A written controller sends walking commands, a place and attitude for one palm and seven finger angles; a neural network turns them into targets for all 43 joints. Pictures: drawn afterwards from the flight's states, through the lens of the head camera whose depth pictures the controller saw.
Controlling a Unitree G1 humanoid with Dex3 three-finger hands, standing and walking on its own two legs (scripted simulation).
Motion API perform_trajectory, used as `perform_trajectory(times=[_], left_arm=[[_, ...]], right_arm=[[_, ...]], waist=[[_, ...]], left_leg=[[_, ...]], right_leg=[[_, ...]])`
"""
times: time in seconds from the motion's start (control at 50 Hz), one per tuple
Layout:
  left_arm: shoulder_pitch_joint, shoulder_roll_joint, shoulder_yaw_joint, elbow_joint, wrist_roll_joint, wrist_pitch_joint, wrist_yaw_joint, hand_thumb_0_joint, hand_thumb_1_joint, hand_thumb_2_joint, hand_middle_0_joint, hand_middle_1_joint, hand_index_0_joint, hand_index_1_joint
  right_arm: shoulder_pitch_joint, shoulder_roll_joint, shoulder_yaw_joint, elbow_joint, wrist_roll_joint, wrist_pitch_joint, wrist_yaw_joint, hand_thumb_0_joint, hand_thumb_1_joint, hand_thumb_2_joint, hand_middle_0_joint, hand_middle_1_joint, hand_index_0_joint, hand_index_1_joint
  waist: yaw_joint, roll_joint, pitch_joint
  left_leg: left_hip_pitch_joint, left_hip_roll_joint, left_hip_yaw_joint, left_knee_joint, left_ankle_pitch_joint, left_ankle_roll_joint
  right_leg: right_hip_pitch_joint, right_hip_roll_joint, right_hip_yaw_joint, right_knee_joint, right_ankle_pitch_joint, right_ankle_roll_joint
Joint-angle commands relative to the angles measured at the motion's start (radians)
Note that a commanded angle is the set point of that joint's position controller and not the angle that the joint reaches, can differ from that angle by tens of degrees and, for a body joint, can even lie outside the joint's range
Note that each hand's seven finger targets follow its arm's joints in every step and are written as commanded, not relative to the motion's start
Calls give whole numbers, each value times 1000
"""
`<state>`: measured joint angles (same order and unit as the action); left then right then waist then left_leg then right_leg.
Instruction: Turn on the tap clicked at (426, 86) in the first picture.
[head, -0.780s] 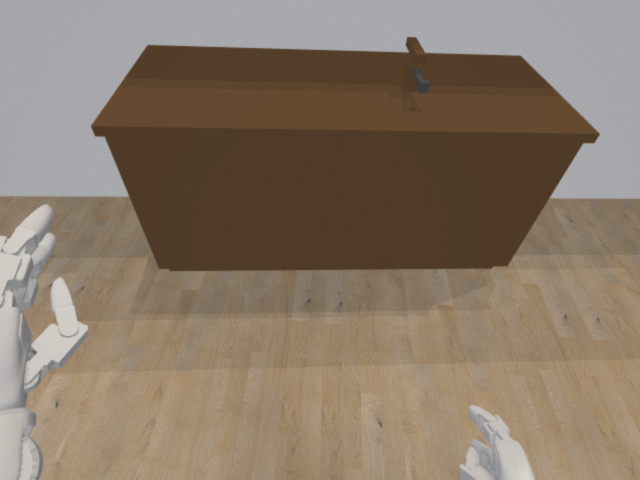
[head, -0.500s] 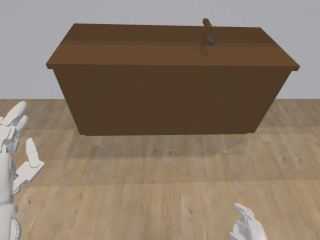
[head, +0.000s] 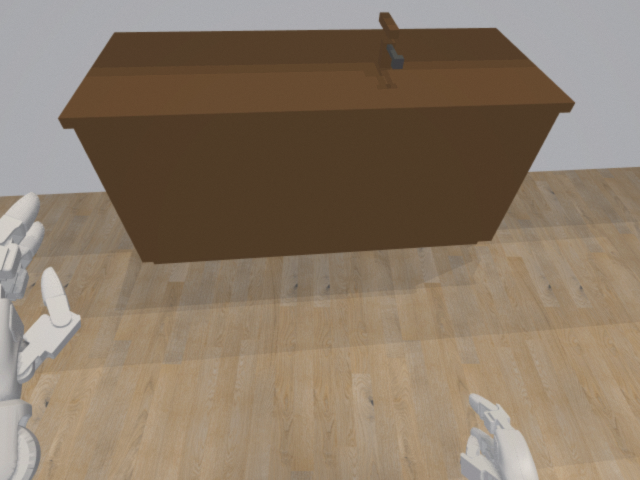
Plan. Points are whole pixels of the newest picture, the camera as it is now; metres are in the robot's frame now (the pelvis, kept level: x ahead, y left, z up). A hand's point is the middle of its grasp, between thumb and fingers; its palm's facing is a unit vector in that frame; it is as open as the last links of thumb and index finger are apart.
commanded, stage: walk to a spot facing it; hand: left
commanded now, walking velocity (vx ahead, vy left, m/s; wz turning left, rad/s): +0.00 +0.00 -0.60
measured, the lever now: (397, 62) +1.15 -0.10 +0.01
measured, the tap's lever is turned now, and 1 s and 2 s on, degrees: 0 0 0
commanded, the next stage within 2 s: turn to face it in 1.62 s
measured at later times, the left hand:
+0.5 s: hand (205, 262) +0.29 +0.15 +0.16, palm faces +0.26 -0.86 -0.43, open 7.4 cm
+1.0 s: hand (320, 167) +0.44 +0.05 +0.17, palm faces -0.02 -0.94 -0.34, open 7.4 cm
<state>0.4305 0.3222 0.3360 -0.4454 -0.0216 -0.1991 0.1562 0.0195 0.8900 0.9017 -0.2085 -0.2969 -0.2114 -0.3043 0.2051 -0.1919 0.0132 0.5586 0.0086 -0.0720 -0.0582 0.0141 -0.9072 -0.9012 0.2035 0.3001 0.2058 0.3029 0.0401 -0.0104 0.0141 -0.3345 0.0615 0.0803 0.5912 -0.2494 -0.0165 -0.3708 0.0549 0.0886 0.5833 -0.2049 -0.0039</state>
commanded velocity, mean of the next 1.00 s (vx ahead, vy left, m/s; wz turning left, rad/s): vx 0.28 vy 0.00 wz -0.49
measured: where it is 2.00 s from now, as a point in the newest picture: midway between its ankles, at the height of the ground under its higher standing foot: (432, 463)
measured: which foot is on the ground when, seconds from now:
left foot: down 0.00-0.50, up 0.52-0.86, down 0.88-1.00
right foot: down 0.00-0.88, up 0.90-1.00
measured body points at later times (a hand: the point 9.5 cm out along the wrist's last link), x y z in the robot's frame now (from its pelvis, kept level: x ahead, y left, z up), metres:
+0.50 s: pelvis +0.02 -0.03 -0.02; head +0.02 -0.06 +0.43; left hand +0.27 +0.20 +0.19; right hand +0.12 -0.27 -0.12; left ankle +0.04 +0.13 -0.73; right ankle +0.01 -0.13 -0.73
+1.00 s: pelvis +0.13 -0.06 +0.00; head +0.13 -0.04 +0.45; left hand +0.44 +0.10 +0.19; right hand +0.15 -0.35 -0.07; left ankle +0.20 +0.03 -0.73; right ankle +0.03 -0.12 -0.65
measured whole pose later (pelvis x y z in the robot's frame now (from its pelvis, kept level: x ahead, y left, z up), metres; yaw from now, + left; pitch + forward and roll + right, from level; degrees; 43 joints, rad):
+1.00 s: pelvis +0.13 -0.06 +0.00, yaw -31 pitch +0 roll +0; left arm 0.42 0.35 0.38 -0.39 -0.02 -0.25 0.16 0.02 0.89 0.90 -0.21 -0.30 -0.21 -0.30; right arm 0.22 -0.18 0.00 0.58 0.00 -0.06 -0.06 0.01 -0.91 -0.90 0.20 0.30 0.20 0.30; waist 0.00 -0.03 -0.03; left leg -0.29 0.11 0.20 0.59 -0.29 0.01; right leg -0.43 0.03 -0.02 1.13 -0.47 -0.01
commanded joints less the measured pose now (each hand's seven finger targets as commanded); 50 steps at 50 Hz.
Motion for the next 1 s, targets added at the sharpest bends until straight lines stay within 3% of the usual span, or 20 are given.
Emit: perform_trajectory(times=[0.0,0.12,0.18,0.26,0.3,0.36,0.44,0.46,0.48,0.5,0.54,0.6,0.76,0.82,0.84,0.86,0.88,0.9,0.94,0.98], left_arm=[[-92,178,111,-251,-2,-57,9,0,900,900,-200,-300,-200,-300],[-46,201,146,-291,-10,-64,14,0,900,900,-200,-300,-200,-300],[-25,209,166,-303,-15,-68,16,0,900,900,-200,-300,-200,-300],[12,181,160,-263,-21,-72,8,0,900,900,-200,-300,-200,-300],[-22,180,146,-242,-10,-90,6,0,900,900,-200,-300,-200,-300],[-97,138,75,-220,3,-104,-6,0,900,900,-200,-300,-200,-300],[-171,166,70,-112,20,-90,-3,0,900,900,-200,-300,-200,-300],[-194,176,73,-110,24,-85,-1,0,900,900,-200,-300,-200,-300],[-178,241,129,-104,19,-83,11,0,900,900,-200,-300,-200,-300],[-130,252,166,-77,13,-75,22,0,900,900,-200,-300,-200,-300],[-85,264,163,-191,6,-102,17,0,900,900,-200,-300,-200,-300],[-22,289,213,-349,-1,-151,13,0,900,900,-200,-300,-200,-300],[68,217,188,-228,-15,-125,24,0,900,900,-200,-300,-200,-300],[25,188,140,-205,-13,-112,16,0,900,900,-200,-300,-200,-300],[1,186,133,-201,-11,-116,12,0,900,900,-200,-300,-200,-300],[-19,177,127,-207,-10,-119,10,0,900,900,-200,-300,-200,-300],[-60,179,116,-223,-6,-126,14,0,900,900,-200,-300,-200,-300],[-74,217,128,-166,4,-123,9,0,900,900,-200,-300,-200,-300],[-161,208,93,-222,19,-122,0,0,900,900,-200,-300,-200,-300],[-182,172,48,-268,31,-106,-3,0,900,900,-200,-300,-200,-300]], right_arm=[[-88,-127,-57,-160,2,-41,-9,0,-900,-900,200,300,200,300],[-78,-105,-55,-160,-6,-17,9,0,-900,-900,200,300,200,300],[-82,-111,-55,-161,-8,-9,9,0,-900,-900,200,300,200,300],[-88,-128,-60,-157,1,-20,-7,0,-900,-900,200,300,200,300],[-69,-115,-63,-135,0,-40,-5,0,-900,-900,200,300,200,300],[-56,-141,-65,-115,-5,-51,7,0,-900,-900,200,300,200,300],[-36,-139,-62,-103,-9,-70,8,0,-900,-900,200,300,200,300],[-34,-122,-64,-105,0,-74,13,0,-900,-900,200,300,200,300],[-89,-101,-59,-131,-1,-79,10,0,-900,-900,200,300,200,300],[-134,-119,-65,-121,-11,-78,12,0,-900,-900,200,300,200,300],[-77,-117,-61,-118,-10,-52,24,0,-900,-900,200,300,200,300],[-110,-98,-42,-95,-11,-10,36,0,-900,-900,200,300,200,300],[-78,-93,-50,-124,-3,-21,28,0,-900,-900,200,300,200,300],[-45,-119,-60,-131,2,-26,4,0,-900,-900,200,300,200,300],[-24,-140,-70,-129,3,-27,-9,0,-900,-900,200,300,200,300],[-33,-168,-80,-135,-5,-20,-13,0,-900,-900,200,300,200,300],[-39,-151,-66,-145,-4,-21,-13,0,-900,-900,200,300,200,300],[-68,-139,-57,-139,-2,-28,-11,0,-900,-900,200,300,200,300],[-71,-121,-43,-110,-22,-39,-8,0,-900,-900,200,300,200,300],[-70,-131,-51,-103,-16,-48,-2,0,-900,-900,200,300,200,300]], waist=[[-17,50,-101],[-27,-54,-129],[-25,-23,-157],[-25,268,-145],[-33,263,-98],[-36,179,-38],[-11,75,-20],[-7,-130,-46],[9,-438,-67],[9,-338,-59],[-19,-119,-84],[-30,-15,-152],[-19,-83,-169],[-43,-28,-160],[-63,51,-174],[-61,239,-168],[-54,304,-130],[-50,259,-62],[-64,216,30],[-48,183,54]], left_leg=[[32,94,-60,-97,-216,34],[85,41,-29,25,-207,7],[145,73,-47,-26,-148,20],[122,338,-239,-271,-361,144],[104,437,-266,-322,-337,206],[49,392,-55,-249,-171,136],[-44,276,109,61,-179,54],[-114,164,160,366,-134,25],[-413,12,118,673,-385,-26],[-483,34,-27,782,-377,-42],[-475,74,-107,795,-250,-54],[-447,79,-97,708,-163,-58],[-124,13,45,112,-56,-21],[182,26,61,-133,39,4],[335,78,-11,-187,12,34],[464,271,-280,-263,-107,103],[430,433,-477,-340,-102,197],[325,466,-515,-391,-245,224],[176,438,-438,-417,-327,215],[109,372,-217,-396,-266,168]], right_leg=[[-68,-83,123,-54,-67,-22],[-133,-150,295,-142,-79,-72],[-147,-110,254,-76,-25,-56],[-228,18,-4,384,-278,12],[-270,-66,-71,568,-287,37],[-161,-112,-136,402,-276,42],[116,-43,-241,30,-182,21],[188,-118,-35,-116,-90,-51],[325,-328,451,-211,190,-174],[313,-419,575,-240,281,-232],[322,-391,578,-246,115,-271],[372,-309,308,-196,299,-237],[240,-237,207,-216,176,-211],[93,-155,132,-96,33,-127],[-16,-105,88,47,-6,-87],[-219,-17,3,243,-253,-35],[-306,-2,-90,473,-385,-9],[-335,-37,-62,606,-342,-5],[-358,-122,-48,699,-263,-2],[-329,-143,-92,675,-197,8]])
